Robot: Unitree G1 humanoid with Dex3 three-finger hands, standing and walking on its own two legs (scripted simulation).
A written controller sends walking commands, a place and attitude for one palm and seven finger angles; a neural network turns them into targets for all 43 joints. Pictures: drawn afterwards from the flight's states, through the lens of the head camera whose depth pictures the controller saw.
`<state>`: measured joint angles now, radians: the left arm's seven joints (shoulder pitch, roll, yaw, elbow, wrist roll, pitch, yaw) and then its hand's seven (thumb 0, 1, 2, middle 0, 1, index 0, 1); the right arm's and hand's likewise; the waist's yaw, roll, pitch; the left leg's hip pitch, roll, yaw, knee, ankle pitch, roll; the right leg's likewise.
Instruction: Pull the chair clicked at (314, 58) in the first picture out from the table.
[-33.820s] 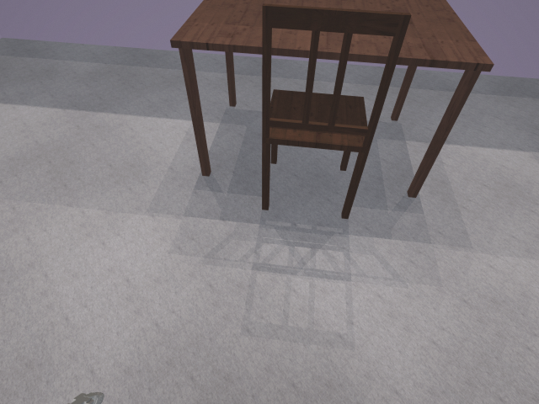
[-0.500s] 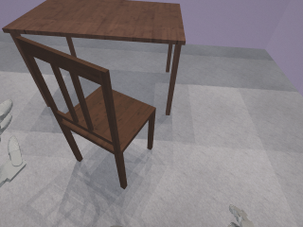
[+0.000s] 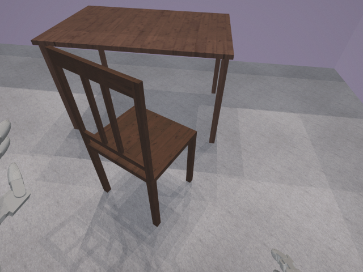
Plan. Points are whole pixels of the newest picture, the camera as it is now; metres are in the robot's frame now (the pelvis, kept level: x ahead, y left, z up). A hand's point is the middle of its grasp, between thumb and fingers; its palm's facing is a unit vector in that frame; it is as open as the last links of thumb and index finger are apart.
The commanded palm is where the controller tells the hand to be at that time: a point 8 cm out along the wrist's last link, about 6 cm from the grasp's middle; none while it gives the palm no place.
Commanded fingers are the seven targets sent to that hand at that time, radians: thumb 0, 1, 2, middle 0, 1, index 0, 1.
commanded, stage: stop stepping back and stand still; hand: left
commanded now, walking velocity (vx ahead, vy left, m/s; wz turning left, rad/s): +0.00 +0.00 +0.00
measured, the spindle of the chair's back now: (95, 113) +0.68 +0.39 -0.07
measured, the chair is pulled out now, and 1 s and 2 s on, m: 0.44 0.44 0.44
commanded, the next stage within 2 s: let the arm hang, fingers relaxed in 0.82 s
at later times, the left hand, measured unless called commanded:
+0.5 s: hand (37, 172) +0.23 +0.27 +0.16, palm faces +0.38 -0.78 -0.49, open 7.4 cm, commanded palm +0.18 +0.31 +0.18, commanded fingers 0.00 0.90 0.90 -0.20 -0.30 -0.20 -0.30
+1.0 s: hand (44, 193) +0.24 +0.30 +0.08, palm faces +0.24 -0.83 -0.50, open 7.4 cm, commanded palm none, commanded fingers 0.00 0.90 0.90 -0.20 -0.30 -0.20 -0.30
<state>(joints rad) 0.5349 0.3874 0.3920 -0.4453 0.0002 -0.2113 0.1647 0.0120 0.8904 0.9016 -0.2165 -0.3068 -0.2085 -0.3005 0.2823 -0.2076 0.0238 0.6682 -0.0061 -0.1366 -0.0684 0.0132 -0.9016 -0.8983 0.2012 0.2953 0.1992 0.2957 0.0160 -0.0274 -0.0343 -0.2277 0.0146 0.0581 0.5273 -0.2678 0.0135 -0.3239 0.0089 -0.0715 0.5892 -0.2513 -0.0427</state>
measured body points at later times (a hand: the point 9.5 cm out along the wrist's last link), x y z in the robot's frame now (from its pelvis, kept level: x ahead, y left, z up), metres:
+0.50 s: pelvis +0.03 +0.02 +0.01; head +0.04 +0.02 +0.46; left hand +0.21 +0.31 +0.19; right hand +0.20 -0.22 -0.07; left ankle +0.01 +0.13 -0.73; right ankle +0.05 -0.07 -0.73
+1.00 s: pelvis +0.02 +0.04 +0.01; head +0.02 +0.03 +0.46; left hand +0.22 +0.34 +0.11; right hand +0.19 -0.20 -0.09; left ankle +0.01 +0.13 -0.73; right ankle +0.05 -0.07 -0.73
